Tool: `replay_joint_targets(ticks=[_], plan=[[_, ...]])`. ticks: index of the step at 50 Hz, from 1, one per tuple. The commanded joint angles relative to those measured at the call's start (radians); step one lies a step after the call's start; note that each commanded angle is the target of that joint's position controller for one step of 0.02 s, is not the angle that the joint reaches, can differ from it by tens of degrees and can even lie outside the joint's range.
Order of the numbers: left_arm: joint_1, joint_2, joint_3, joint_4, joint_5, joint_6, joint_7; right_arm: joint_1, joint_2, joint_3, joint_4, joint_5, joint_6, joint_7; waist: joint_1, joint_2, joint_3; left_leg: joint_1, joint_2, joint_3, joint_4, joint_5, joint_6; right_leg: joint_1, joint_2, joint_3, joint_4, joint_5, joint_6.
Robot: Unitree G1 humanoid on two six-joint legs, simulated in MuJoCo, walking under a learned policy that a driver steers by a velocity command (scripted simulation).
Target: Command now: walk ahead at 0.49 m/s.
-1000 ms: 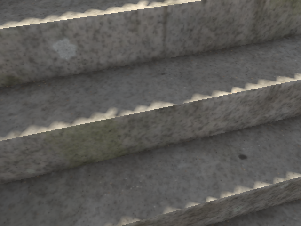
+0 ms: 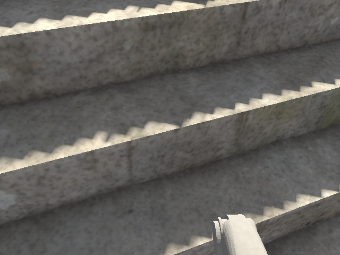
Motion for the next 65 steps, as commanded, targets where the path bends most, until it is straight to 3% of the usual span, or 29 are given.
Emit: replay_joint_targets(ticks=[1,4,5,7,8,9,10,12,14,16,19,22,25,29,35,37,39,40,42,43,44,47,51,55,57,61,62,63,65], plan=[[-0.445,-0.027,-0.033,-0.275,-0.004,-0.037,-0.025,0.136,-0.095,-0.026,0.009,0.036,0.008,-0.047,-0.049,0.149,0.214,0.050,0.263,-0.309,-0.412,0.038,0.222,-0.267,-0.144,-0.112,-0.175,-0.035,0.038],[-0.512,-0.043,-0.060,-0.340,-0.011,-0.045,-0.055,0.089,-0.176,-0.048,0.014,0.104,0.004,-0.044,0.014,0.159,0.144,-0.334,0.170,-0.050,-0.613,0.688,0.217,0.715,-0.074,-0.354,-0.825,-0.158,-0.034],[-0.360,-0.016,-0.017,-0.313,-0.021,-0.057,-0.042,0.169,-0.218,-0.043,0.053,0.069,-0.034,-0.008,0.092,0.290,-0.056,-0.249,0.178,0.012,-0.384,1.698,0.225,1.055,0.067,-0.374,-0.750,-0.264,-0.081],[0.149,0.276,0.112,-0.145,0.035,-0.029,-0.016,-0.020,-0.440,-0.106,-0.017,0.052,-0.056,-0.004,0.356,0.380,-0.307,0.108,0.212,-0.072,0.030,2.195,0.143,1.214,0.062,-0.078,-1.098,-0.242,-0.152],[0.387,0.402,0.170,-0.034,0.072,0.001,0.008,-0.012,-0.345,-0.100,-0.054,0.020,-0.075,0.008,0.350,0.023,-0.454,-0.228,0.093,-0.099,0.407,1.767,0.096,1.577,-0.200,0.441,-1.353,0.130,-0.283],[0.579,0.454,0.190,0.045,0.132,0.024,0.045,0.035,-0.254,-0.079,0.001,0.033,-0.068,0.027,0.360,-0.212,-0.678,-0.344,-0.169,-0.274,0.952,0.394,0.069,1.771,-0.449,1.027,-1.820,0.303,-0.271],[0.491,0.370,0.174,0.057,0.117,0.011,0.036,-0.016,-0.176,-0.100,-0.014,0.052,-0.059,0.049,0.302,-0.064,-0.591,-0.472,-0.170,-0.434,1.414,0.355,0.060,1.607,-0.453,1.058,-1.855,-0.053,-0.208],[0.253,0.235,0.154,0.159,0.043,0.018,0.023,-0.368,0.012,-0.024,-0.238,0.006,-0.002,0.057,0.157,0.057,-0.132,-0.799,-0.106,-0.315,1.597,0.433,0.110,1.260,-0.327,0.612,-1.820,-0.539,-0.103],[0.121,0.025,0.098,0.202,0.090,0.000,0.006,-0.313,-0.048,-0.015,-0.290,0.022,0.022,0.077,0.015,0.031,0.046,-0.834,-0.080,-0.308,1.684,0.449,0.168,1.053,-0.237,0.196,-1.733,-0.282,-0.034],[0.097,-0.033,0.080,0.187,0.098,-0.004,-0.002,-0.219,-0.002,0.018,-0.285,0.043,0.023,0.058,-0.037,0.036,0.068,-0.928,-0.102,-0.335,1.729,0.498,0.195,1.049,-0.214,-0.061,-1.733,0.013,0.007],[0.030,0.054,0.086,0.175,0.074,0.043,0.012,-0.205,0.028,0.040,-0.276,0.040,0.045,0.006,-0.092,-0.077,0.189,-0.975,-0.148,-0.173,1.748,0.419,0.121,0.917,-0.159,-0.343,-1.847,0.319,-0.033],[0.071,0.143,0.090,0.155,0.104,0.061,0.005,-0.313,-0.038,0.029,-0.307,0.029,0.068,-0.044,-0.041,-0.047,0.193,-1.038,-0.132,-0.103,1.756,0.412,0.048,0.941,-0.165,-0.382,-1.906,0.271,-0.084],[0.267,0.226,0.113,0.178,0.071,0.067,0.037,-0.480,-0.065,0.039,-0.394,0.041,0.069,-0.072,0.054,-0.116,0.144,-1.231,-0.051,-0.051,1.631,0.338,0.003,1.196,-0.206,-0.300,-1.985,0.085,-0.104],[0.399,0.361,0.179,0.166,0.061,0.081,0.074,-0.696,-0.042,0.069,-0.465,0.070,0.063,0.000,0.169,-0.020,0.078,-1.421,0.075,0.010,1.533,0.051,0.008,1.508,-0.337,-0.149,-2.159,-0.218,-0.129],[0.453,0.345,0.196,0.187,0.069,0.126,0.081,-0.828,0.061,0.115,-0.579,0.083,0.031,0.057,0.189,0.043,0.130,-1.465,0.138,0.010,1.477,-0.107,0.048,1.572,-0.334,-0.206,-2.216,-0.092,-0.134],[0.257,0.356,0.185,0.161,0.046,0.098,0.065,-0.780,0.015,0.095,-0.589,0.082,0.036,0.082,0.070,0.035,0.067,-0.903,0.080,0.140,1.159,-0.029,0.138,1.298,-0.252,-0.421,-2.210,0.849,-0.095],[0.211,0.487,0.208,0.150,0.022,0.084,0.074,-0.566,-0.124,0.033,-0.518,0.041,0.031,0.077,-0.023,-0.107,-0.184,-0.652,-0.099,0.181,1.161,-0.060,0.198,1.500,-0.254,-0.414,-1.913,2.186,-0.121],[0.136,0.571,0.236,0.101,-0.002,0.089,0.068,-0.396,-0.213,-0.001,-0.491,0.027,0.019,0.084,-0.063,-0.220,-0.281,-0.624,-0.137,0.094,0.876,-0.309,0.216,1.702,-0.284,-0.345,-1.684,2.295,-0.157],[0.127,0.456,0.195,0.043,0.016,0.056,0.047,-0.231,-0.392,-0.068,-0.449,0.018,0.040,0.073,-0.098,-0.047,-0.373,-0.181,-0.099,-0.357,0.359,-0.186,0.283,1.397,-0.211,-0.270,-1.255,1.495,-0.142],[0.069,0.287,0.153,-0.017,0.060,-0.006,-0.010,-0.181,-0.483,-0.113,-0.404,0.020,0.060,0.047,-0.028,0.313,-0.383,0.087,0.053,-0.949,-0.043,-0.351,0.392,0.917,0.059,-0.128,-0.905,0.178,-0.083],[-0.004,0.220,0.151,-0.030,0.055,-0.050,-0.055,-0.186,-0.430,-0.104,-0.382,0.004,0.061,0.018,-0.022,0.220,-0.325,0.063,0.129,-1.161,-0.180,-0.431,0.374,0.695,0.142,0.091,-0.374,0.020,-0.068],[-0.109,0.053,0.080,-0.157,0.069,-0.098,-0.078,-0.150,-0.161,-0.042,-0.199,0.030,0.022,0.053,0.102,0.022,0.110,-0.211,0.065,-0.728,-0.052,-0.118,0.241,0.315,0.102,0.056,0.055,-0.012,-0.131],[-0.068,0.035,0.018,-0.198,0.050,-0.110,-0.065,-0.288,-0.065,-0.014,-0.217,0.003,0.016,0.059,0.212,0.048,0.138,-0.327,0.013,-0.377,-0.084,0.281,0.203,0.258,0.041,0.010,0.040,0.058,-0.116],[-0.278,-0.031,-0.035,-0.306,0.060,-0.083,-0.040,-0.179,-0.129,-0.017,-0.135,0.022,0.019,0.053,0.184,0.111,0.129,-0.428,-0.024,-0.294,-0.226,0.216,0.206,0.229,0.013,-0.142,-0.135,-0.020,-0.080],[-0.494,-0.045,-0.065,-0.405,0.081,-0.092,-0.016,-0.082,-0.178,-0.046,-0.160,0.045,0.045,-0.011,0.115,0.117,0.085,-0.610,-0.015,-0.286,-0.444,0.393,0.223,0.628,0.023,-0.274,-0.666,-0.101,-0.048],[0.165,0.239,0.114,-0.197,0.047,-0.061,0.017,-0.223,-0.413,-0.125,-0.207,0.032,-0.007,-0.054,0.397,0.302,-0.354,-0.023,0.086,-0.270,0.171,1.991,0.206,1.174,0.069,0.011,-1.068,-0.578,-0.083],[0.306,0.337,0.152,-0.125,0.075,-0.071,0.022,-0.221,-0.326,-0.123,-0.272,0.031,-0.047,-0.034,0.352,-0.091,-0.575,-0.286,0.003,-0.247,0.556,1.937,0.200,1.568,-0.143,0.417,-1.262,-0.627,-0.204],[0.297,0.375,0.161,-0.068,0.088,-0.032,0.046,-0.426,-0.185,-0.091,-0.324,0.020,-0.057,0.002,0.354,-0.531,-0.523,-0.637,-0.203,-0.216,1.151,0.597,0.129,1.575,-0.312,0.935,-1.786,-0.505,-0.327],[0.137,0.170,0.137,-0.011,0.048,0.036,0.057,-0.459,-0.099,-0.075,-0.446,0.051,-0.053,0.068,0.175,-0.233,-0.227,-0.899,-0.144,-0.296,1.549,0.439,0.138,1.304,-0.294,0.734,-1.724,-0.770,-0.225]])
Next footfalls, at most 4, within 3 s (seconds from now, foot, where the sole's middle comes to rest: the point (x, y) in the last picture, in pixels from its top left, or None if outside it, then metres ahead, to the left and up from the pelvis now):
0.14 right None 0.30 -0.18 -0.56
0.82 left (122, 234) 0.45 0.10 -0.36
1.20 right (154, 97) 0.77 0.00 -0.15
1.70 left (22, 129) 0.66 0.35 -0.15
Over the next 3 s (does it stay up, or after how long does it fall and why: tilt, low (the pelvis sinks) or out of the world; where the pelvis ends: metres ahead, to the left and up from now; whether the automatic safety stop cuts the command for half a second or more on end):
stays up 0.75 0.35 0.66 its command is cut before an obstacle after 0.1 s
